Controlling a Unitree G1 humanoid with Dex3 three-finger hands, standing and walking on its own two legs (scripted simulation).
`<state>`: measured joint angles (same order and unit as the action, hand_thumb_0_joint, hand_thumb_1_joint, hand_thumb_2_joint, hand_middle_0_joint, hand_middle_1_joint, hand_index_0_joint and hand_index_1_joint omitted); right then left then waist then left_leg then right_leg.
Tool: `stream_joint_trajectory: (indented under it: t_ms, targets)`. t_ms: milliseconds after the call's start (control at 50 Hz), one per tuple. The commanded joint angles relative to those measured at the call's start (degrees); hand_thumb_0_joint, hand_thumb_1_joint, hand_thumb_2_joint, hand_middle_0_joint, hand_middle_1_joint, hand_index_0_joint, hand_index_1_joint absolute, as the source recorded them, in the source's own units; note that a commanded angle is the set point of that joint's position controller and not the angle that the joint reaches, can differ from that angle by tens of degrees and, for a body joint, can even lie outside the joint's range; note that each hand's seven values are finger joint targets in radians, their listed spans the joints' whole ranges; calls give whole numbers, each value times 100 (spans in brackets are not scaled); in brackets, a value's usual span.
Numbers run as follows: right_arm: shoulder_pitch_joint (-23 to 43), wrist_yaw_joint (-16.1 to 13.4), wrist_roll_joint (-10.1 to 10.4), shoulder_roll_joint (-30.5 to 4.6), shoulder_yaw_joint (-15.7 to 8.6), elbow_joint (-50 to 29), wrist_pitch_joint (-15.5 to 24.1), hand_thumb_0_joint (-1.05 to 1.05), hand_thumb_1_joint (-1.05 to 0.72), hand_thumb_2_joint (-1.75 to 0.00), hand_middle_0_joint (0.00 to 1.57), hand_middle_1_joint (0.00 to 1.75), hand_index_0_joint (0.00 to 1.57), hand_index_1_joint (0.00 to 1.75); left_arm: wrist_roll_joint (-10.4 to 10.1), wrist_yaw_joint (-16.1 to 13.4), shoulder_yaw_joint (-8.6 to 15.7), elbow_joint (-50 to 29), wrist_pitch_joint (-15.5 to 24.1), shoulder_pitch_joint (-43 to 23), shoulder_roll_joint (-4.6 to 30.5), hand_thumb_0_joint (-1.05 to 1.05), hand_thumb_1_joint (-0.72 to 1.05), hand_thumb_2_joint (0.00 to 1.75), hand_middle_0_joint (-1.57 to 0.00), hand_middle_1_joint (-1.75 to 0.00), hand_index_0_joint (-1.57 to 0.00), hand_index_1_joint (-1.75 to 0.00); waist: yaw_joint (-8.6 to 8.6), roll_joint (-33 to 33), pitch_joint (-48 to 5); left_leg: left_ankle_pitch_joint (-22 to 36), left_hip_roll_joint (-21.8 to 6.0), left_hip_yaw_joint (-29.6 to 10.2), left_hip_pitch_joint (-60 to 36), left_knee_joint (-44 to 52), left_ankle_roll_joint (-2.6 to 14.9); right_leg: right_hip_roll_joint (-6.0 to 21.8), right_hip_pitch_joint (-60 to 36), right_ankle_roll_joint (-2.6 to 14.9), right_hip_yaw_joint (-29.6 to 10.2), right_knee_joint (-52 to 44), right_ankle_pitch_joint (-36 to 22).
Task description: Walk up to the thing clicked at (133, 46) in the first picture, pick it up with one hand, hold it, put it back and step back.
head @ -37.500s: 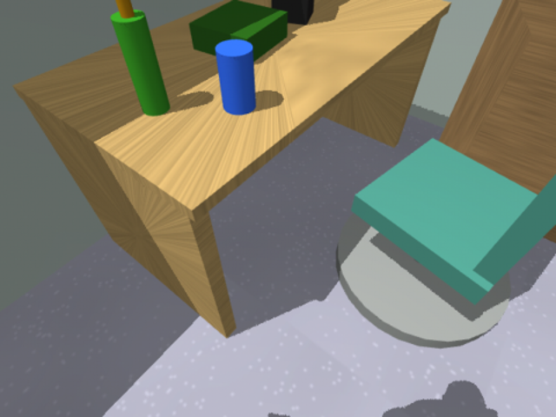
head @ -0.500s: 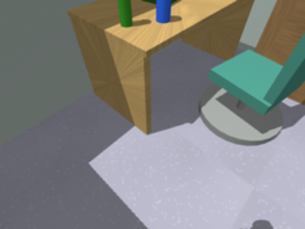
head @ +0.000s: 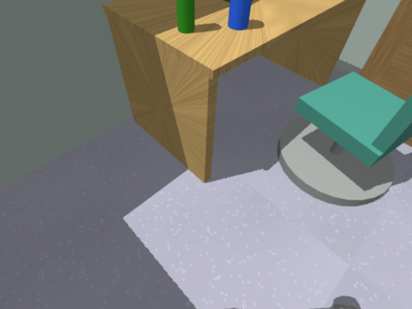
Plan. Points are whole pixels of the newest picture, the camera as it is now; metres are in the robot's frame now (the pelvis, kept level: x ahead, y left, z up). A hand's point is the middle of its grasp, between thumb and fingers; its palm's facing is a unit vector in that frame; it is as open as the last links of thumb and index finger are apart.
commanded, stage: step back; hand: left
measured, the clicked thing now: out of the picture +1.14 +0.14 +0.12
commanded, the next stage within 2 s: stand in 0.14 s
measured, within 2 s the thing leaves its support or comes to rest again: neither
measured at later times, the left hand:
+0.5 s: hand out of the picture +0.09 +0.25 -0.14, palm faces -0.03 -0.94 -0.33, open 7.4 cm
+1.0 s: hand out of the picture +0.06 +0.25 -0.14, palm faces -0.04 -0.94 -0.34, open 7.4 cm
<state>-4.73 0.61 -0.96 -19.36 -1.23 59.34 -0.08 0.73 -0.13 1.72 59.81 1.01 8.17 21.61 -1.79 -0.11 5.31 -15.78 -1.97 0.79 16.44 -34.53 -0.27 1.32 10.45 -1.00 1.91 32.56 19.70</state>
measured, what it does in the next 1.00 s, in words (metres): stands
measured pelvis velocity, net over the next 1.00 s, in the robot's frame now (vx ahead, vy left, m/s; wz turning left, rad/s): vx -0.01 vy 0.00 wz -0.01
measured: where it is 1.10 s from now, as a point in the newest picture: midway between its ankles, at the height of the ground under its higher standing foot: outside the picture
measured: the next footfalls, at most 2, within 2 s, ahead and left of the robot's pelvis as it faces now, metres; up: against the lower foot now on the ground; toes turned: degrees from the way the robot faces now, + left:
none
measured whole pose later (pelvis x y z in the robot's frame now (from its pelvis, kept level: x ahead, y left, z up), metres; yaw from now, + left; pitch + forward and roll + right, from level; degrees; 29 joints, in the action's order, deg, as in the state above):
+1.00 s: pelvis -0.01 +0.00 +0.02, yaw +0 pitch -3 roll +0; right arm -6.2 0.9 -0.3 -19.9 0.3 66.1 0.7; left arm 0.8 0.6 0.1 66.2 0.9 6.8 19.8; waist 0.3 0.5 3.3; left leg -7.3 -1.4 1.5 9.3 -19.3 -0.5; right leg 1.6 4.2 -1.2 1.6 18.7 11.8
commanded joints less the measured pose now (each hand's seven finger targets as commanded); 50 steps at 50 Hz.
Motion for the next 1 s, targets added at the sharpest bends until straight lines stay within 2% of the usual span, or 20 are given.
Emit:
stream_joint_trajectory:
  t_ms: [0,20,80,100,120,180,280,340,440,480,500,540,560,620,700,740,760,860,920,980]
  targets:
    - [387,-97,19,-1274,-277,-255,165,0,-90,-90,20,30,20,30,-41,-72,240,-238,174,-167,1251,0,90,90,-20,-30,-20,-30,78,327,-881,1529,-571,-620,-562,908,300,530,-251,353,-596,-714,-1675]
    - [433,-93,32,-1261,-262,-219,166,0,-90,-90,20,30,20,30,-48,-80,228,-178,185,-134,1230,0,90,90,-20,-30,-20,-30,62,279,-935,1813,-573,-571,-680,830,324,547,-304,326,-589,-762,-1934]
    - [498,-87,39,-1221,-257,-130,157,0,-90,-90,20,30,20,30,-33,-90,217,-123,180,-270,1221,0,90,90,-20,-30,-20,-30,96,106,-997,2056,-572,-455,-864,874,331,583,-386,294,-564,-892,-2193]
    - [517,-92,40,-1204,-268,-92,153,0,-90,-90,20,30,20,30,-28,-92,218,-97,172,-306,1218,0,90,90,-20,-30,-20,-30,98,45,-1003,2044,-565,-422,-894,906,321,585,-410,292,-561,-920,-2244]
    - [361,-71,90,-1207,-203,-53,187,0,-90,-90,20,30,20,30,-65,-71,91,19,153,-326,1013,0,90,90,-20,-30,-20,-30,221,-7,-941,2022,-596,-633,-1151,1164,297,545,-226,231,-574,-1101,-2025]
    - [457,-64,63,-1276,-212,34,239,0,-90,-90,20,30,20,30,-65,-65,70,53,158,-393,1020,0,90,90,-20,-30,-20,-30,177,81,-951,2465,-636,-592,-1284,1231,266,574,-407,162,-529,-1285,-2212]
    - [572,-65,68,-1222,-178,91,246,0,-90,-90,20,30,20,30,-46,-50,81,163,146,-488,1057,0,90,90,-20,-30,-20,-30,133,45,-897,2154,-623,-567,-1245,1523,197,616,-581,132,-519,-1501,-1953]
    - [540,-66,70,-1174,-175,135,224,0,-90,-90,20,30,20,30,-25,-41,87,219,140,-539,1091,0,90,90,-20,-30,-20,-30,170,-57,-735,1602,-573,-542,-1142,1692,155,627,-490,142,-553,-1667,-1532]
    - [513,-59,60,-1209,-156,183,263,0,-90,-90,20,30,20,30,-12,-20,90,248,132,-542,1061,0,90,90,-20,-30,-20,-30,136,93,-770,1630,-596,-564,-1052,1824,129,640,-633,151,-529,-1682,-1498]
    - [451,-65,62,-1230,-153,204,256,0,-90,-90,20,30,20,30,-9,-16,91,257,115,-583,1058,0,90,90,-20,-30,-20,-30,177,77,-687,1259,-583,-567,-982,1906,116,621,-551,154,-538,-1740,-1235]
    - [537,-63,53,-1245,-156,204,253,0,-90,-90,20,30,20,30,-15,-13,83,265,119,-532,1041,0,90,90,-20,-30,-20,-30,122,101,-699,1265,-586,-561,-1030,1865,125,650,-526,158,-554,-1763,-1271]
    - [403,-66,59,-1243,-148,242,246,0,-90,-90,20,30,20,30,-6,-5,90,276,104,-550,1065,0,90,90,-20,-30,-20,-30,189,69,-644,967,-571,-572,-982,1956,103,625,-450,179,-561,-1774,-1108]
    - [403,-63,42,-1228,-141,257,249,0,-90,-90,20,30,20,30,-9,-7,88,270,111,-541,1076,0,90,90,-20,-30,-20,-30,159,61,-665,1105,-590,-582,-970,1934,116,650,-518,178,-575,-1759,-1204]
    - [339,-54,49,-1256,-133,291,243,0,-90,-90,20,30,20,30,-25,6,82,296,101,-502,1057,0,90,90,-20,-30,-20,-30,169,62,-587,800,-564,-596,-931,1988,95,622,-408,175,-573,-1801,-950]
    - [220,-51,53,-1241,-118,313,215,0,-90,-90,20,30,20,30,-13,7,72,293,115,-500,1068,0,90,90,-20,-30,-20,-30,228,-28,-543,799,-525,-572,-927,1919,105,637,-326,176,-614,-1896,-949]
    - [250,-54,47,-1267,-120,301,227,0,-90,-90,20,30,20,30,-17,6,72,282,111,-433,1070,0,90,90,-20,-30,-20,-30,185,-6,-615,879,-562,-591,-992,1912,115,638,-314,184,-613,-1853,-978]
    - [166,-56,40,-1255,-108,317,226,0,-90,-90,20,30,20,30,-25,7,70,275,109,-470,1078,0,90,90,-20,-30,-20,-30,240,0,-521,787,-534,-574,-907,1939,91,631,-264,181,-624,-1869,-922]
    - [134,-61,49,-1268,-92,325,209,0,-90,-90,20,30,20,30,-17,0,59,282,105,-384,1080,0,90,90,-20,-30,-20,-30,219,-23,-578,768,-556,-605,-916,1905,112,625,-283,170,-612,-1883,-880]
    - [119,-54,52,-1257,-64,325,215,0,-90,-90,20,30,20,30,-33,4,48,276,103,-380,1070,0,90,90,-20,-30,-20,-30,217,12,-547,996,-569,-604,-920,1893,118,646,-300,181,-624,-1844,-1018]
    - [124,-53,52,-1260,-65,317,205,0,-90,-90,20,30,20,30,-26,2,45,267,102,-356,1084,0,90,90,-20,-30,-20,-30,219,-55,-493,864,-563,-601,-941,1880,114,632,-220,182,-607,-1868,-879]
